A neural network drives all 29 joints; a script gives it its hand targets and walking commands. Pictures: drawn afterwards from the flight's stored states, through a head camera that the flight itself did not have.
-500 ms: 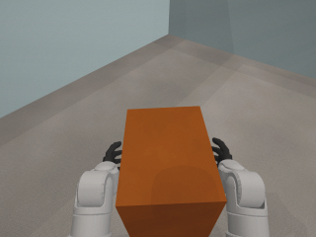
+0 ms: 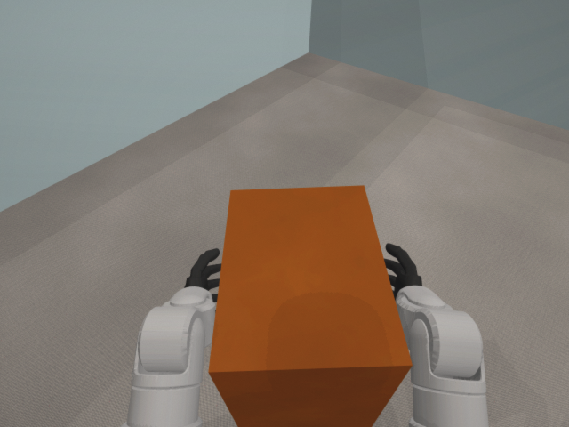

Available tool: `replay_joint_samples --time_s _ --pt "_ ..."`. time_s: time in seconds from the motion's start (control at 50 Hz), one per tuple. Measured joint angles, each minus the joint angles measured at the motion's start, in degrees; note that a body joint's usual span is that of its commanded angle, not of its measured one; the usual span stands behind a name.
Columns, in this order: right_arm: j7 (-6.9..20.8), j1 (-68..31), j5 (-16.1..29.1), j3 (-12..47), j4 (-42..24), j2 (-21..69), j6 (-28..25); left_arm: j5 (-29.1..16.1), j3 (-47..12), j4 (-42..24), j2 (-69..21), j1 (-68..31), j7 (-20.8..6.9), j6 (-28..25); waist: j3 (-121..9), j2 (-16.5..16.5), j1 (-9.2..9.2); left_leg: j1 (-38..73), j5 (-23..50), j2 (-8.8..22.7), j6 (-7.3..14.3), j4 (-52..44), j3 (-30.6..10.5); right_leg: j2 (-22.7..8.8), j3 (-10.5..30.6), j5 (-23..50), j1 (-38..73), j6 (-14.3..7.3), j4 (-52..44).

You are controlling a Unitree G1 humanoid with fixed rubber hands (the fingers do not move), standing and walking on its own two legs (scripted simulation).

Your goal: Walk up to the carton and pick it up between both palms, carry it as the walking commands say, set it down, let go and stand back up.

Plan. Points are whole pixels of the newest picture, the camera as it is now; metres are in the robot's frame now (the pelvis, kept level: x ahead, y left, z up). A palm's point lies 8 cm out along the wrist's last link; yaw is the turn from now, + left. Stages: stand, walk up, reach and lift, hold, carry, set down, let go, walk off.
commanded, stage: carry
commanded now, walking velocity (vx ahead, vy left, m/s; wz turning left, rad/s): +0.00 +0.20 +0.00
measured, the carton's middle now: (301, 318) +0.28 -0.01 +0.03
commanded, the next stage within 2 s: none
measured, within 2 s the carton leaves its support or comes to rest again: neither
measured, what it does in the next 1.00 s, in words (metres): steps to the left: right foot, then left foot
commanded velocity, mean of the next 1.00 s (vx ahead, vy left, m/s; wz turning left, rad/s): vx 0.00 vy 0.20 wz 0.00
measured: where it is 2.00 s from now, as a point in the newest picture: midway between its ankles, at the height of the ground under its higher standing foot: outside the picture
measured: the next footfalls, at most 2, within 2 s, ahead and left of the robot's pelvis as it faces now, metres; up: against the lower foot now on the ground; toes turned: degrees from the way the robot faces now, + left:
right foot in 0.28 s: -0.02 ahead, -0.04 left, +0.00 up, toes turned -13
left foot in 0.54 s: +0.00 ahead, +0.28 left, +0.00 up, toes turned +6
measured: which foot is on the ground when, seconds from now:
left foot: down 0.00-0.32, up 0.34-0.52, down 0.54-0.82, up 0.84-1.00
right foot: down 0.00-0.04, up 0.06-0.26, down 0.28-0.56, up 0.58-0.78, down 0.80-1.00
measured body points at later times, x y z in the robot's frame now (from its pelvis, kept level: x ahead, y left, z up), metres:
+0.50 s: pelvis -0.09 +0.13 +0.00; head -0.10 +0.13 +0.45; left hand +0.20 +0.25 +0.07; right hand +0.19 -0.02 +0.08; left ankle -0.03 +0.26 -0.71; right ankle -0.05 -0.03 -0.72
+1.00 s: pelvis -0.18 +0.28 +0.00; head -0.18 +0.28 +0.45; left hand +0.10 +0.40 +0.07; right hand +0.10 +0.13 +0.08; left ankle -0.13 +0.41 -0.71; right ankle -0.15 +0.12 -0.72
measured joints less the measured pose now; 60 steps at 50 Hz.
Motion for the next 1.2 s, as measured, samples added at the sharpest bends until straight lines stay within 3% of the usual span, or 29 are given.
replay_joint_samples --time_s 0.02,0.06,0.12,0.18,0.26,0.3,0.32,0.38,0.44,0.52,0.58,0.64,0.7,0.76,0.8,0.82,0.84,0.88,0.92,1.02,1.08,1.14,1.2 --pt "-0.02 -0.29 0.12 -0.09 -0.35 0.07 -0.39 0.13 0.10 -0.50 -0.03 -0.31 -0.01 -0.23 0.35 -0.49 -0.29 0.44 4.79 -0.41 0.33 -1.94 0.91 -0.92 0.37 0.16 -0.39 0.73 0.49" --pt "-0.02 -0.78 -0.01 0.59 0.38 0.24 -1.16 0.30 0.93 -1.10 0.04 -0.19 -0.16 -0.48 0.75 -1.44 0.14 0.32 7.47 -1.34 2.73 -1.75 2.42 -1.72 1.80 -0.76 -1.08 1.46 1.35" --pt "0.09 -1.43 -0.92 1.94 2.93 0.33 -1.07 0.05 2.46 -0.41 0.26 0.17 -0.39 0.16 -0.05 -0.26 1.20 -0.98 6.38 -0.50 5.28 -0.77 3.17 1.03 1.77 -12.95 -3.64 0.64 10.73" --pt "0.13 -1.65 -1.41 2.10 2.97 0.40 -0.37 -0.60 2.82 -0.09 0.45 -0.22 -0.30 0.73 -0.29 -0.08 2.69 -2.02 7.74 -0.73 6.43 -1.78 4.15 3.62 1.19 -15.91 -5.14 -0.84 18.21" --pt "0.21 -2.36 -1.63 1.42 1.98 0.57 -0.10 -1.42 2.59 -0.44 0.55 -0.63 0.16 0.25 -0.78 0.11 3.39 -4.14 10.01 -2.25 8.09 -3.09 5.80 6.01 -0.64 -14.73 -1.74 -2.74 11.20" --pt "0.22 -2.36 -1.67 0.85 1.55 0.53 -0.09 -1.47 2.52 -0.05 0.02 -0.56 0.26 -0.50 -0.80 1.34 3.37 -4.84 10.89 -2.69 8.57 -3.40 6.32 6.69 -1.79 -6.92 1.63 -3.92 2.08" --pt "0.27 -1.84 -1.52 0.38 1.53 0.40 -0.10 -1.34 2.10 0.68 -0.27 -0.34 0.30 -0.91 -0.46 2.58 3.05 -4.75 10.28 -2.46 7.06 -3.16 5.96 6.84 -2.23 -4.16 2.23 -4.19 0.94" --pt "0.32 0.60 -1.22 0.58 1.51 -0.03 0.23 -1.05 0.43 2.16 0.11 0.64 0.22 -0.51 -0.55 1.75 2.28 -6.53 3.22 -2.73 2.60 5.66 2.96 4.93 -1.80 -2.57 2.84 -3.74 -0.48" --pt "0.29 0.84 -0.77 0.31 1.15 -0.14 0.65 -0.72 -0.27 1.70 0.15 0.96 0.23 0.08 -0.24 1.00 0.95 -5.91 1.57 -0.97 0.73 8.63 -0.47 2.96 -1.16 -0.71 3.17 -2.08 -2.63" --pt "0.19 -0.25 0.17 -0.77 -1.08 0.06 -0.30 0.00 -0.47 -0.66 -0.11 -0.61 0.29 -0.13 0.42 -0.11 -0.34 -0.39 -0.47 0.61 -0.69 0.30 -1.19 -0.41 0.24 0.62 0.78 0.52 -1.36" --pt "0.16 -1.00 0.22 -0.16 -0.49 0.29 -1.76 0.46 0.67 -1.54 -0.14 -1.15 0.04 -0.61 1.31 -1.82 -0.27 0.50 7.95 -1.01 1.52 -2.52 1.24 -2.66 2.25 0.39 -0.93 2.00 0.95" --pt "0.21 -1.47 -0.73 1.55 2.28 0.35 -1.59 0.27 2.33 -0.98 0.03 -0.23 -0.30 0.05 0.77 -0.71 0.92 -1.13 7.03 -0.31 4.22 -1.18 2.09 0.70 2.36 -13.60 -3.75 1.00 11.02" --pt "0.21 -1.57 -1.23 1.93 2.26 0.39 -0.57 -0.47 2.80 -0.94 0.07 -0.03 -0.20 0.63 0.77 -0.26 2.57 -2.31 8.38 -0.61 5.56 -2.18 3.03 3.72 1.38 -16.64 -5.14 -0.63 18.29" --pt "0.26 -2.03 -1.31 1.59 1.28 0.50 -0.37 -1.22 2.66 -1.73 0.08 0.00 0.28 0.25 0.60 -0.06 3.48 -4.04 10.24 -1.81 6.95 -3.21 4.29 5.76 -0.28 -15.52 -2.95 -2.18 13.72" --pt "0.26 -2.23 -1.40 1.31 0.65 0.53 -0.38 -1.54 2.44 -1.90 0.05 -0.01 0.44 -0.29 0.44 0.40 3.68 -5.05 11.30 -2.74 7.73 -3.64 5.14 6.65 -1.49 -9.91 0.89 -3.96 3.93" --pt "0.28 -2.14 -1.38 0.84 0.56 0.48 -0.44 -1.61 1.98 -1.32 0.02 0.05 0.47 -0.82 0.84 1.91 3.50 -5.07 11.66 -2.53 7.54 -3.70 4.86 7.00 -1.98 -4.60 1.70 -4.79 1.40" --pt "0.32 -1.47 -1.26 0.60 0.58 0.33 -0.50 -1.54 1.44 -0.57 0.02 0.17 0.52 -1.03 1.00 2.56 3.28 -5.26 9.16 -2.69 5.84 -2.79 4.53 6.73 -2.13 -2.82 2.00 -4.86 0.78" --pt "0.33 0.25 -1.14 0.76 0.71 0.03 -0.32 -1.41 0.58 0.71 0.14 0.68 0.47 -0.75 0.57 1.87 2.90 -6.86 3.44 -3.03 3.06 4.49 2.65 5.26 -1.69 -2.43 2.12 -4.28 0.06" --pt "0.32 1.04 -0.94 0.72 0.71 -0.13 0.16 -1.27 -0.06 1.06 0.19 1.19 0.48 -0.24 0.32 1.38 1.88 -7.36 2.19 -2.27 1.58 9.58 0.26 3.84 -1.41 -1.53 2.64 -3.01 -1.75" --pt "0.18 0.01 0.24 -0.63 -1.91 0.00 -0.48 -0.34 -0.71 -1.44 -0.08 -0.37 0.50 -0.26 0.93 -0.07 -0.16 -1.10 -0.87 0.31 -0.58 1.28 -1.43 -0.26 0.11 0.75 0.45 0.28 -1.50" --pt "0.16 -0.82 0.35 -0.31 -1.48 0.25 -1.97 0.23 0.30 -2.20 -0.15 -1.16 0.21 -0.83 1.71 -1.81 -0.47 0.45 8.17 -1.17 1.33 -2.73 0.88 -2.73 2.09 0.80 -1.34 1.88 0.86" --pt "0.19 -1.25 -0.58 1.46 1.36 0.31 -1.82 0.21 1.94 -1.66 0.03 -0.15 -0.25 -0.14 1.14 -0.87 0.62 -1.08 7.02 -0.57 4.17 -1.33 1.86 0.55 2.63 -13.62 -4.16 0.97 10.67" --pt "0.17 -1.23 -1.07 1.90 1.41 0.32 -0.65 -0.48 2.36 -1.55 0.09 0.15 -0.18 0.61 1.05 -0.28 2.23 -2.12 8.32 -0.76 5.55 -2.47 2.73 3.70 1.66 -16.72 -5.69 -0.61 18.87"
